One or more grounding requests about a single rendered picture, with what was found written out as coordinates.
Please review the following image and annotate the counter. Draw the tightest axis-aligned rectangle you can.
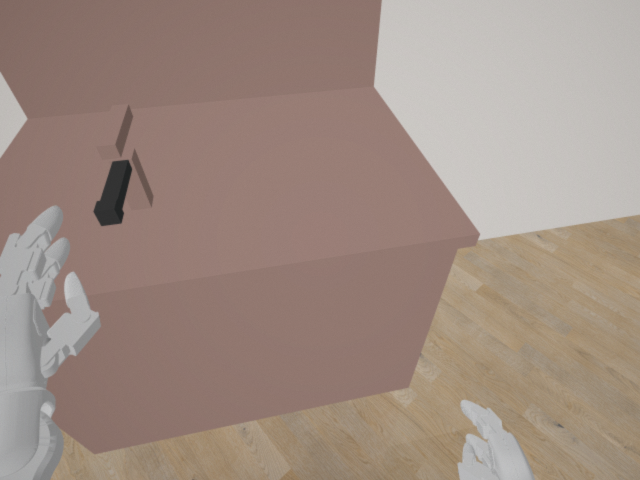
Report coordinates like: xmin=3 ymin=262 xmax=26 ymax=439
xmin=0 ymin=0 xmax=480 ymax=454

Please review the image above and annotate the robot left hand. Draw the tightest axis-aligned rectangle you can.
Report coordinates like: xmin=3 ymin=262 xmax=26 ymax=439
xmin=0 ymin=205 xmax=101 ymax=392

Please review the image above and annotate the left robot forearm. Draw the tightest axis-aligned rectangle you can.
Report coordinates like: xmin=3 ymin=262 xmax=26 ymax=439
xmin=0 ymin=387 xmax=64 ymax=480

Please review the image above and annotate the robot right hand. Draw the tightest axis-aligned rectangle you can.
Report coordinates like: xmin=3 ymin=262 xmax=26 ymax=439
xmin=457 ymin=400 xmax=535 ymax=480

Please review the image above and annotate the tap lever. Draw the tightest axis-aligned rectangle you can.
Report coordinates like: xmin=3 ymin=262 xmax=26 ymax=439
xmin=93 ymin=160 xmax=132 ymax=226

